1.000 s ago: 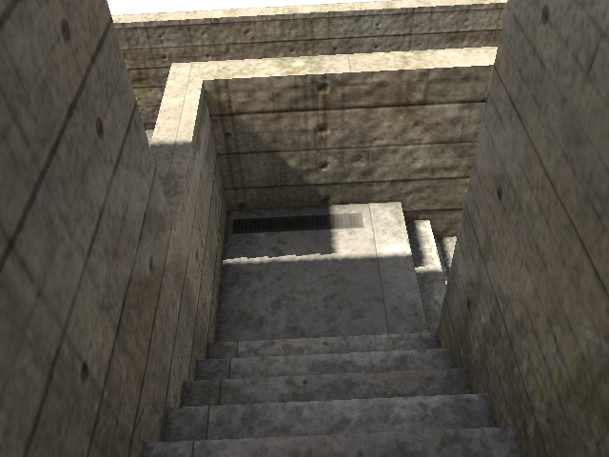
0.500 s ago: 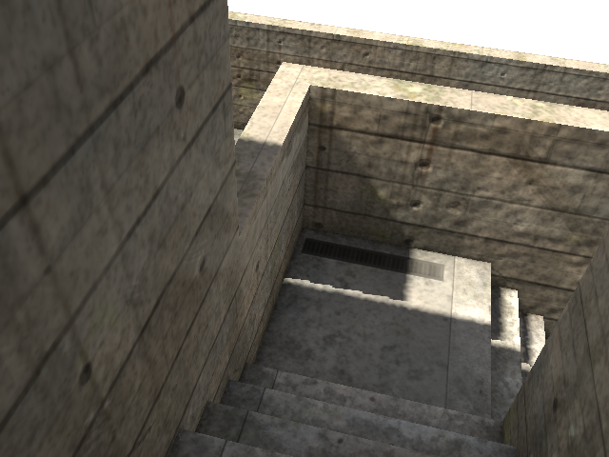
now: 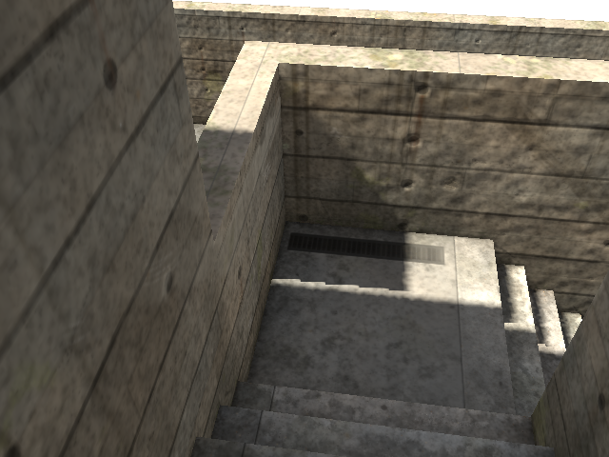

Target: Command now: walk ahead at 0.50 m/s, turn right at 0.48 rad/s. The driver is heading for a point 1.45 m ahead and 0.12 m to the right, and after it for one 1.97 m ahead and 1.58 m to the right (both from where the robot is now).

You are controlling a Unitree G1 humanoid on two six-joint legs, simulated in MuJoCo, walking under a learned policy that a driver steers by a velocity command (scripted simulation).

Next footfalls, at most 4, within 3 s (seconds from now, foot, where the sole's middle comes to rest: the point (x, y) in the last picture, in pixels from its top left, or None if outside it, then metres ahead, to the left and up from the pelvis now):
0.50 right None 0.30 -0.19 -1.02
1.00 left None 0.55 0.04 -1.22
1.44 right None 0.78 -0.16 -1.43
1.92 left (308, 444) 1.03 0.13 -1.63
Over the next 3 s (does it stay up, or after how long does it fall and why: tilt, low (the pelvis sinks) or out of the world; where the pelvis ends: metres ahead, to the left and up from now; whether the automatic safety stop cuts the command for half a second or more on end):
stays up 1.21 0.01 -1.08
